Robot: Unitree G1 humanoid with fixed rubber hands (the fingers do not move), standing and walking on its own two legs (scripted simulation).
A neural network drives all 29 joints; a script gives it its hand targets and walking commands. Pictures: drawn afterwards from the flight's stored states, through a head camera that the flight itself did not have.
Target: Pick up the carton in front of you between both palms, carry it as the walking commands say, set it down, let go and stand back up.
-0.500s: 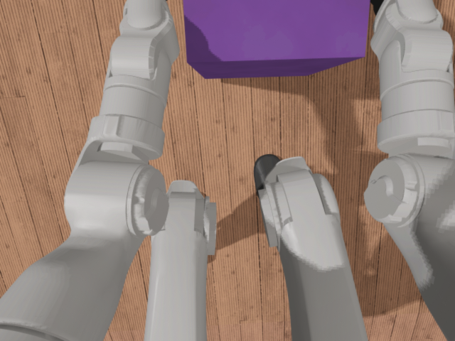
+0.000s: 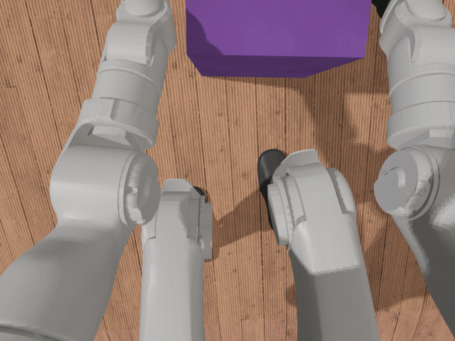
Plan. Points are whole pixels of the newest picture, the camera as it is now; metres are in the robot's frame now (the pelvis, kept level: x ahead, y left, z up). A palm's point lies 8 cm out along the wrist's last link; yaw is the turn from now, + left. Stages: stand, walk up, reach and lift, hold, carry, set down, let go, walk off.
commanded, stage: set down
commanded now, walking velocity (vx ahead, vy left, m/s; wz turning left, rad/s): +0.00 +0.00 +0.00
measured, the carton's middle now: (264, 0) +0.54 -0.14 -0.26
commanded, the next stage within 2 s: let go in 1.88 s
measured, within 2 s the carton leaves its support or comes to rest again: neither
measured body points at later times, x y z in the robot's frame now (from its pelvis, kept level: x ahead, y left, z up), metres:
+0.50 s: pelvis -0.01 +0.00 -0.01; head +0.36 -0.06 +0.22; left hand +0.57 +0.01 -0.19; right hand +0.51 -0.30 -0.19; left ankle +0.09 +0.10 -0.36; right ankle +0.13 -0.12 -0.36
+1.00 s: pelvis -0.01 -0.01 -0.01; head +0.36 -0.07 +0.23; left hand +0.59 +0.03 -0.16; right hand +0.52 -0.34 -0.16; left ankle +0.09 +0.10 -0.36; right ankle +0.13 -0.12 -0.36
